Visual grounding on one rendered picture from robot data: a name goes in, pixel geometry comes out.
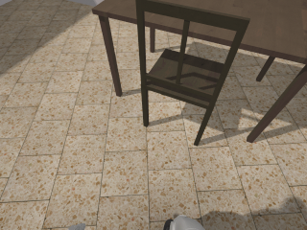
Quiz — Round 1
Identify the table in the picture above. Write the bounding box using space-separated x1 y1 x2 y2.
91 0 307 143

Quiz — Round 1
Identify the robot right thigh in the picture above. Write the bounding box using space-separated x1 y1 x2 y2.
170 217 205 230

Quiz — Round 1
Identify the robot right foot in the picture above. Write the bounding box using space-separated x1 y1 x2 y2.
163 219 173 230

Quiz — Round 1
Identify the chair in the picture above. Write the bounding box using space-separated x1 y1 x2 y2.
135 0 250 146

